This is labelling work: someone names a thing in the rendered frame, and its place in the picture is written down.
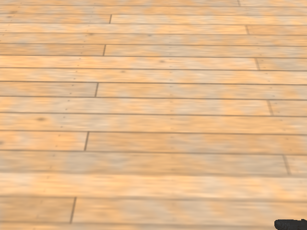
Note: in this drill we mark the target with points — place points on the robot right hand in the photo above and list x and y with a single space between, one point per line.
290 224

